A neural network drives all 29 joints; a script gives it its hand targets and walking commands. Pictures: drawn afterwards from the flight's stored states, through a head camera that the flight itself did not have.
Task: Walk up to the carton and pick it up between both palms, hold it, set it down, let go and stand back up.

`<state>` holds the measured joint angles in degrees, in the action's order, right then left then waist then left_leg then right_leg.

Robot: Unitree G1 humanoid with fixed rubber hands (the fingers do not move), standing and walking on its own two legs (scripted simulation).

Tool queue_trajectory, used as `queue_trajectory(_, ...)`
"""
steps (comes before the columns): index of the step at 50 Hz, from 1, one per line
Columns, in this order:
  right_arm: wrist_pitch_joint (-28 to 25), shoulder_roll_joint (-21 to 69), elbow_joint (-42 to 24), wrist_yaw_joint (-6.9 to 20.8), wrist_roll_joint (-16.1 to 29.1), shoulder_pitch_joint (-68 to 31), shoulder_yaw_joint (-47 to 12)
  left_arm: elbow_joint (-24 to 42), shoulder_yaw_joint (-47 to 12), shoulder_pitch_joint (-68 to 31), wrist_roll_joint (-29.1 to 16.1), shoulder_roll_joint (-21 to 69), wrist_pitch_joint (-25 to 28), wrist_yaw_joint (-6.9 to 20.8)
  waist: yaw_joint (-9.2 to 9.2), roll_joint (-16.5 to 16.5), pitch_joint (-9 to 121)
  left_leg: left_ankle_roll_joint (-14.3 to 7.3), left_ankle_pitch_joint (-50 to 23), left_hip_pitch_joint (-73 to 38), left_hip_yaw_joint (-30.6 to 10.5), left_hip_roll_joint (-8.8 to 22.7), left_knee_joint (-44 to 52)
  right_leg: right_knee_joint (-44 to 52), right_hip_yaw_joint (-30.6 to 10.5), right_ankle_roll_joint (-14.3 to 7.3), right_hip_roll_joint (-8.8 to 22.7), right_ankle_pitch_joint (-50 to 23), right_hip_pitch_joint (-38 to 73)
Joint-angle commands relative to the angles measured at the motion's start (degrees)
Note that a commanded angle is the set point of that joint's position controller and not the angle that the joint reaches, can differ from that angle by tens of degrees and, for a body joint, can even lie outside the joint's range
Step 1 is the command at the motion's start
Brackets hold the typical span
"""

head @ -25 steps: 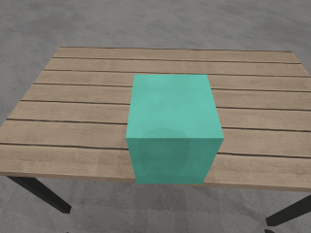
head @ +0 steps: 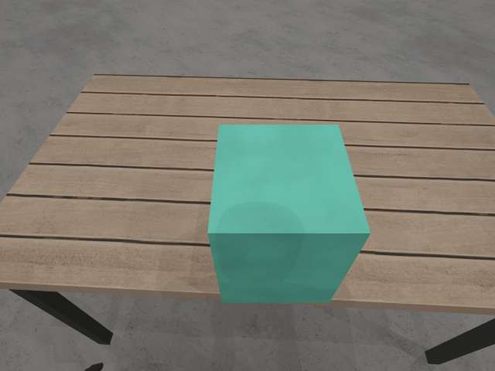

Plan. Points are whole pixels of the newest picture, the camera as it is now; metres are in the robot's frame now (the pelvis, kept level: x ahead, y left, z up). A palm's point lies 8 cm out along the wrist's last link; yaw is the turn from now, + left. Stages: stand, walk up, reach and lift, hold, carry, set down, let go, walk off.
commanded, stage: walk up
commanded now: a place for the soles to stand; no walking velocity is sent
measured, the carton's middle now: (276, 218) +0.37 -0.02 +0.03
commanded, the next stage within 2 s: reach and lift in 0.42 s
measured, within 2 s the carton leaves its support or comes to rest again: neither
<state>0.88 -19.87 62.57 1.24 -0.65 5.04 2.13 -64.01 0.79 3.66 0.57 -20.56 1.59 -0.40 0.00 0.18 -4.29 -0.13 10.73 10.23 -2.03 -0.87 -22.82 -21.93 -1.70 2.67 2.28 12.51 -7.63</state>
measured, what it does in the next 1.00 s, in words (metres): stands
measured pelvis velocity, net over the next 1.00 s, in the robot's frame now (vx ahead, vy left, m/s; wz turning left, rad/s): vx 0.02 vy -0.03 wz -0.02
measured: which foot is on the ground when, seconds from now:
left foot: down 0.00-1.00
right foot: down 0.00-1.00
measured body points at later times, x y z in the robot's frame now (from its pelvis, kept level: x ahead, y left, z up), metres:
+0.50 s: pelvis +0.00 -0.01 -0.01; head +0.04 +0.00 +0.44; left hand +0.10 +0.30 -0.13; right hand +0.12 -0.31 -0.13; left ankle +0.02 +0.12 -0.74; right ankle -0.01 -0.15 -0.74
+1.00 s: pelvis +0.02 -0.03 -0.01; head +0.03 -0.01 +0.44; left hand +0.17 +0.26 -0.08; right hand +0.18 -0.30 -0.09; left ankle +0.02 +0.12 -0.74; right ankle -0.01 -0.15 -0.74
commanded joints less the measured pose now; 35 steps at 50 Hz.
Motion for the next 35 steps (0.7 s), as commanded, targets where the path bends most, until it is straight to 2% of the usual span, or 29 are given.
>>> queue_trajectory(1,-1.0,-13.3,-3.9,-0.7,0.0,-1.9,2.5,2.9,2.0,-1.2,0.0,-12.9,1.0,-0.8,-0.09,-1.4,6.8,-2.8,-12.3,-3.0,-6.3,7.2,3.4,2.4,-2.4,-4.2,4.8,-10.3,1.1)
queue_trajectory(7,-0.7,-12.6,-4.6,-0.6,-0.1,-2.7,2.4,3.1,1.9,-1.7,0.2,-13.0,1.0,-0.8,-0.32,-0.4,6.2,-2.7,-9.1,-3.0,-6.4,6.6,3.7,3.6,-2.6,-4.0,5.1,-8.3,0.2)
queue_trajectory(10,-0.6,-13.0,-4.5,-0.7,-0.1,-2.2,2.8,3.2,2.0,-1.6,0.3,-12.7,1.1,-0.8,0.24,-0.6,5.6,-2.5,-9.9,-3.9,-5.9,6.5,3.6,3.9,-2.8,-4.1,5.1,-8.7,-0.7)
queue_trajectory(15,-0.6,-13.1,-4.9,-0.6,-0.2,-2.2,2.8,3.4,2.2,-0.9,0.3,-13.0,1.3,-0.9,-0.18,0.0,7.1,-2.5,-12.0,-4.4,-5.8,6.5,3.0,3.4,-2.4,-4.3,5.4,-10.4,0.7)
queue_trajectory(16,-0.6,-13.0,-4.8,-0.6,-0.1,-2.6,2.7,3.5,2.2,-1.0,0.3,-12.8,1.3,-0.9,-0.08,-1.2,6.6,-2.5,-11.9,-4.0,-5.7,6.4,3.3,3.6,-2.4,-4.2,5.2,-10.2,0.8)
queue_trajectory(21,-0.5,-12.7,-4.9,-0.6,0.0,-2.2,2.7,3.6,2.3,-1.2,0.2,-13.0,1.3,-1.0,0.02,-0.1,6.3,-2.3,-12.0,-4.6,-6.1,6.4,3.0,3.7,-2.4,-4.3,5.4,-10.4,0.6)
queue_trajectory(22,-8.5,-3.4,-6.2,-0.2,-5.7,-22.3,5.3,23.7,3.0,-21.3,-1.9,-10.4,-9.5,-1.8,3.10,4.0,6.4,5.5,9.4,4.4,7.0,2.5,-5.2,-4.3,6.9,-4.4,-3.3,9.8,-12.3)
queue_trajectory(23,-8.0,-5.3,-7.5,1.7,-6.3,-19.6,8.4,31.8,1.4,-22.2,-2.4,-8.2,-15.8,-2.8,2.18,1.4,3.3,4.6,14.3,6.1,6.8,3.6,-5.3,-6.6,6.3,-5.9,-2.9,14.4,-11.5)
queue_trajectory(24,-6.9,-5.8,-8.3,2.7,-6.6,-17.6,9.3,33.7,1.1,-20.0,-2.7,-6.5,-19.6,-2.9,1.94,2.0,1.4,3.4,17.0,8.1,7.5,3.6,-5.3,-7.4,5.9,-6.0,-2.8,16.3,-11.2)
queue_trajectory(25,-6.0,-5.9,-8.9,3.3,-6.8,-16.0,9.6,32.8,0.9,-17.8,-2.0,-6.1,-22.7,-2.6,1.59,2.7,2.1,3.5,14.6,8.4,7.7,3.8,-6.9,-8.7,6.5,-6.0,-2.2,12.0,-11.1)
queue_trajectory(26,-5.9,-6.9,-8.7,3.6,-6.2,-13.1,9.8,34.0,1.6,-14.6,-0.8,-6.1,-25.3,-2.1,1.62,2.5,3.8,3.7,11.6,6.0,7.2,3.9,-8.3,-9.5,6.9,-6.0,-2.2,7.4,-11.5)
queue_trajectory(27,-5.8,-7.7,-9.3,3.5,-4.8,-11.5,9.0,36.1,2.1,-12.3,0.2,-6.5,-27.2,-1.8,0.88,2.0,7.0,3.8,7.2,3.3,7.6,3.8,-9.3,-9.2,7.3,-6.0,-2.1,3.0,-10.0)
queue_trajectory(29,-5.1,-9.8,-10.7,3.2,-2.9,-7.9,8.1,40.6,3.9,-6.8,2.4,-7.1,-30.1,-0.7,-0.21,-0.5,13.5,4.6,-5.5,-3.1,7.4,3.1,-12.1,-9.9,8.1,-5.6,-2.5,-7.5,-7.2)
queue_trajectory(30,-5.6,-10.7,-12.9,2.5,-1.9,-6.8,7.2,42.3,5.4,-4.5,4.0,-7.1,-30.8,-0.2,-0.88,-0.8,16.4,4.7,-12.2,-6.5,7.3,2.4,-13.0,-10.0,8.2,-5.0,-3.2,-14.8,-5.0)
queue_trajectory(32,-6.5,-12.2,-16.8,1.6,-0.3,-4.5,5.7,45.6,8.1,-0.8,5.8,-8.0,-30.3,0.1,-1.90,-2.4,19.7,5.0,-18.1,-9.3,6.9,1.1,-12.5,-9.0,7.2,-4.1,-3.6,-21.1,-0.3)
queue_trajectory(33,-7.1,-12.8,-18.2,1.1,0.6,-4.1,5.2,47.3,8.8,0.4,6.5,-8.2,-30.0,0.3,-1.91,-2.9,20.4,5.4,-21.9,-10.0,6.4,0.3,-12.4,-9.3,7.0,-3.4,-3.9,-26.6,1.8)
queue_trajectory(35,-7.9,-12.1,-19.6,0.2,1.6,-2.9,4.0,49.1,10.2,2.6,7.2,-7.5,-29.5,0.6,-2.10,-2.7,18.7,5.6,-24.9,-8.1,6.1,-0.3,-11.0,-9.2,6.3,-1.6,-3.7,-33.5,5.5)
